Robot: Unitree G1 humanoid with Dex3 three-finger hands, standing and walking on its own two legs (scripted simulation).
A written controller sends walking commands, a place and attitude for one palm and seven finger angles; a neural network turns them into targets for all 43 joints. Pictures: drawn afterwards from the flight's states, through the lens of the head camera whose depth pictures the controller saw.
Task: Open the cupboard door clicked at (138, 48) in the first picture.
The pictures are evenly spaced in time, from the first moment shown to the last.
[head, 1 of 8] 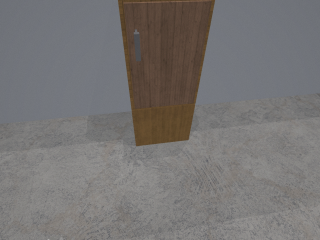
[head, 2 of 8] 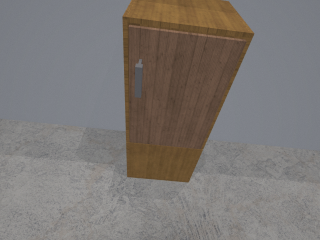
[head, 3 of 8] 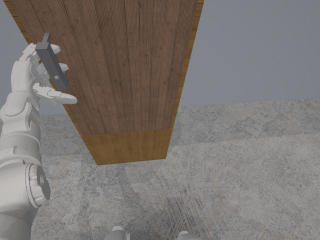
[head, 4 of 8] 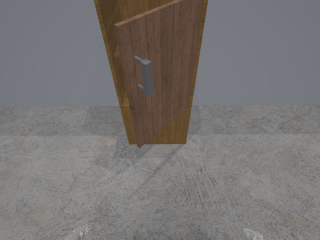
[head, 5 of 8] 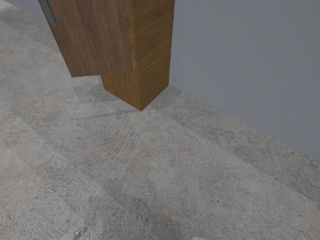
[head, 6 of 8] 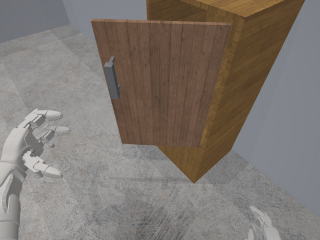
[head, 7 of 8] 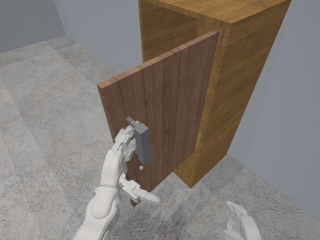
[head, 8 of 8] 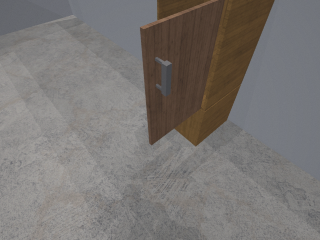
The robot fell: no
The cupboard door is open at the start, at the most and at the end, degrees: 0 93 90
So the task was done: yes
